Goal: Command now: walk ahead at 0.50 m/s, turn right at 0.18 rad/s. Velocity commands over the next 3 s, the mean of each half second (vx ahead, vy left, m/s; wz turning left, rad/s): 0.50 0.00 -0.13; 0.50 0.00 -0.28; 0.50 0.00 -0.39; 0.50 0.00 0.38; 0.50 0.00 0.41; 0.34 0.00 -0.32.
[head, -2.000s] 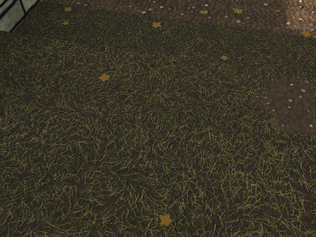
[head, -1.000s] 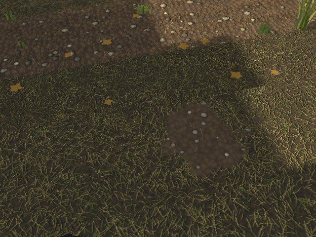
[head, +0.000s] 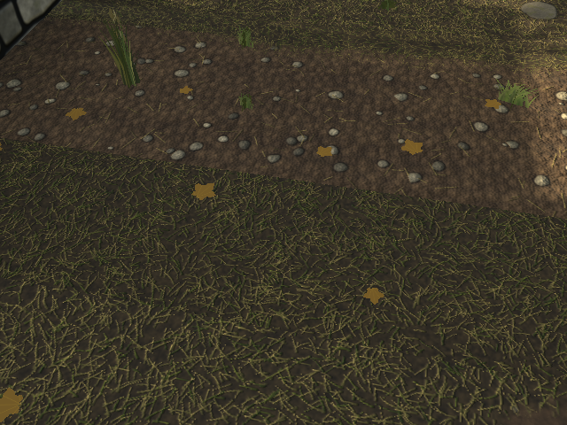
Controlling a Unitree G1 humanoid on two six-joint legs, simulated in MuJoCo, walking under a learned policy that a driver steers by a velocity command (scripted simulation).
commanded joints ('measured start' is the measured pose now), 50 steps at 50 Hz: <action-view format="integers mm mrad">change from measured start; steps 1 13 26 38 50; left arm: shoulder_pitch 71 208 570 329 -49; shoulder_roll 155 65 95 -32 -37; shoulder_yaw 53 21 61 54 43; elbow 12 84 257 194 44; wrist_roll -6 -43 -18 6 -13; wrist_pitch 2 -113 -61 -32 -37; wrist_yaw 8 21 8 15 -15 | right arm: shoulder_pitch -4 -298 -835 -393 93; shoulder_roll -163 -73 -110 -19 -20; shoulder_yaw -13 38 -32 -44 -29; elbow -27 -181 -297 -82 130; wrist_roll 1 -46 19 15 -48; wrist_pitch -8 28 37 -5 -22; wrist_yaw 9 20 61 -18 -42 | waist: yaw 104 132 219 165 14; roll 31 49 17 80 85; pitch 174 49 64 15 132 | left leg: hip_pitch -304 -571 -492 -12 511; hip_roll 218 307 129 421 499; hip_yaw -204 55 158 -34 112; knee -95 -36 -524 -1006 -720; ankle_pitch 526 1018 957 810 876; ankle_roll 90 -35 30 218 165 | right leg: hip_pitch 400 12 624 36 -506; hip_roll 5 1 -51 -8 -91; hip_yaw -53 259 116 81 156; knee -176 -295 -253 501 80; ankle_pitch -17 -675 88 -826 -153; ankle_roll -12 -314 -113 -73 -40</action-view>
